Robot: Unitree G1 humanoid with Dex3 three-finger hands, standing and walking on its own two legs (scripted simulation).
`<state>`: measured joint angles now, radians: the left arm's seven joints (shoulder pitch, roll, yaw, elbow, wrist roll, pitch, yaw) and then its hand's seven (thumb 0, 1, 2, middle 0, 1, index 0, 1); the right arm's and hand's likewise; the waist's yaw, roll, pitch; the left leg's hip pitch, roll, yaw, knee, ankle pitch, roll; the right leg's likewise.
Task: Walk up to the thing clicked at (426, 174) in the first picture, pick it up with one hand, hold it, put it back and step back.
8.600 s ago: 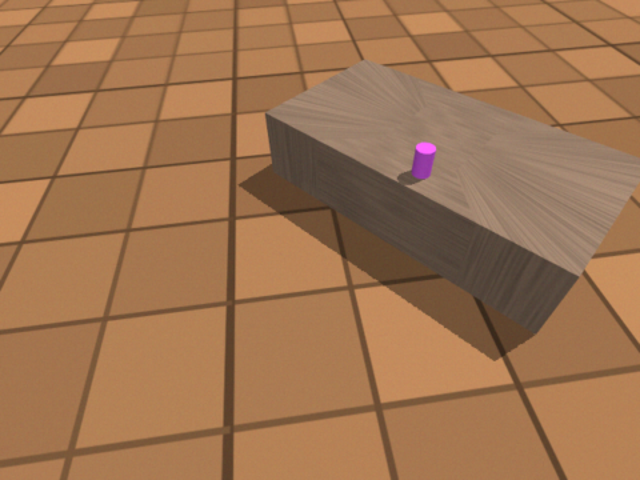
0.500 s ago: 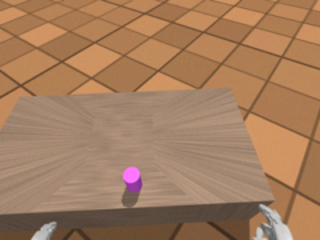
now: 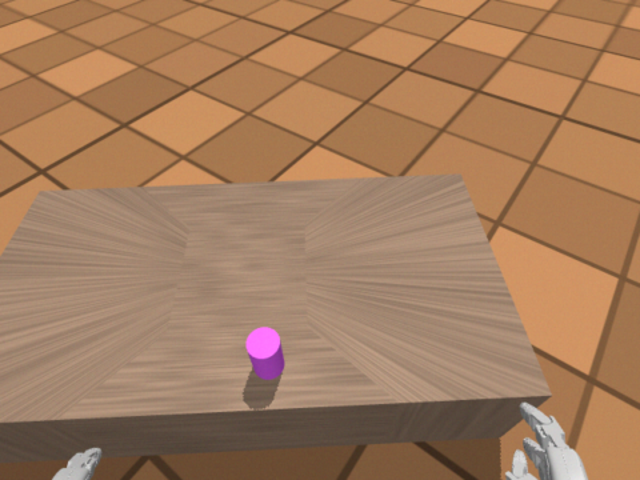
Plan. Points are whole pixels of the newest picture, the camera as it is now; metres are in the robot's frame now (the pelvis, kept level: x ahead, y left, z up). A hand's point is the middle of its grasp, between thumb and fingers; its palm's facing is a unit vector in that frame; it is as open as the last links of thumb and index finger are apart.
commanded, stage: go down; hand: left
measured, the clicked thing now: (266, 354) +0.44 +0.14 -0.33
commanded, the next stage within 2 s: none
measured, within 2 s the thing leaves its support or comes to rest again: neither
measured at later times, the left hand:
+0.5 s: hand out of the picture +0.16 +0.27 -0.07, palm faces +0.07 -0.94 -0.33, open 17.3 cm
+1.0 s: hand (112, 369) +0.30 +0.30 -0.05, palm faces +0.05 -0.98 -0.17, open 17.6 cm
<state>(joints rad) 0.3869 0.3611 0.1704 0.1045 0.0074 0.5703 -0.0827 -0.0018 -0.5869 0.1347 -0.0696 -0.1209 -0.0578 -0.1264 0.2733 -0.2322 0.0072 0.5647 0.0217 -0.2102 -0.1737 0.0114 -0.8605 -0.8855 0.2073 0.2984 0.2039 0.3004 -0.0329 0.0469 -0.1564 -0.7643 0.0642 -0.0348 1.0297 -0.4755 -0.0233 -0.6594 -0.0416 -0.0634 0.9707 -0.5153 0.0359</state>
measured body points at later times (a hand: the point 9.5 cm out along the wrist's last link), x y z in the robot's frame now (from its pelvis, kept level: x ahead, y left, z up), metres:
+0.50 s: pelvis -0.01 +0.00 +0.00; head +0.03 +0.01 +0.45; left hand +0.16 +0.32 -0.05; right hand +0.14 -0.26 -0.07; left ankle +0.02 +0.13 -0.68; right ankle -0.02 -0.14 -0.68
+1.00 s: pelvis -0.01 +0.01 +0.00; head +0.07 +0.03 +0.44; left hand +0.30 +0.35 -0.03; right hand +0.06 -0.27 -0.09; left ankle +0.02 +0.13 -0.68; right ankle -0.02 -0.14 -0.68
